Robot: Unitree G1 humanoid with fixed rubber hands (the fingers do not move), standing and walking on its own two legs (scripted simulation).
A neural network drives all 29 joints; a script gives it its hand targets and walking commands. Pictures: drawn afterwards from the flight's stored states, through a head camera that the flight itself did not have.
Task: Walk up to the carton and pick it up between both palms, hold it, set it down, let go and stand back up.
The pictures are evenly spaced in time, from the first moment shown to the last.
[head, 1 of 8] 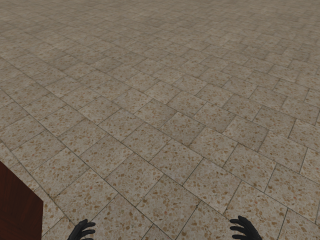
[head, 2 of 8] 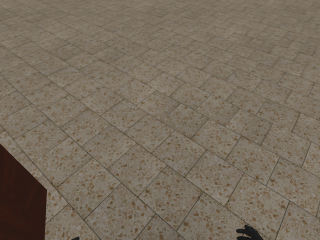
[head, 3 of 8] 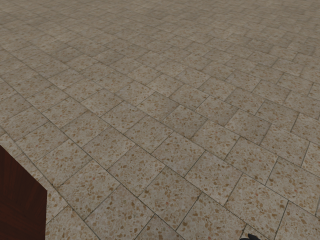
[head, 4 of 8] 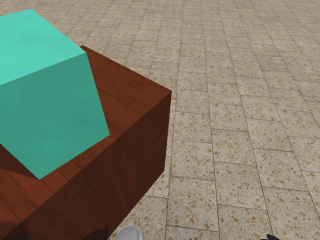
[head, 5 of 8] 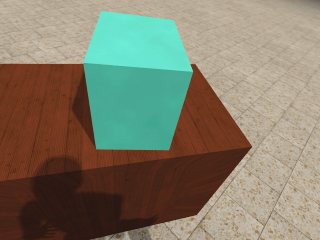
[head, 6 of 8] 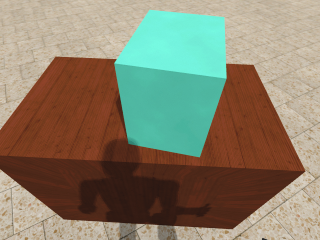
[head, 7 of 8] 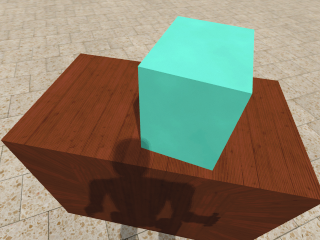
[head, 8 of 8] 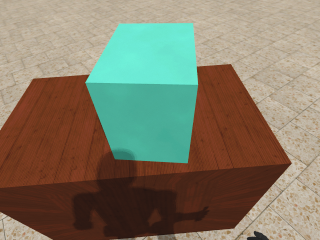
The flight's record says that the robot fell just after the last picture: no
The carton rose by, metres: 0.00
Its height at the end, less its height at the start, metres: +0.00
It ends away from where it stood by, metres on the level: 0.00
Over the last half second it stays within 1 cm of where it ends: yes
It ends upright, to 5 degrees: yes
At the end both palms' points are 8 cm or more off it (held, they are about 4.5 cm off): yes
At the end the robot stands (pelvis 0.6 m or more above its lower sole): yes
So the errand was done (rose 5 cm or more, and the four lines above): no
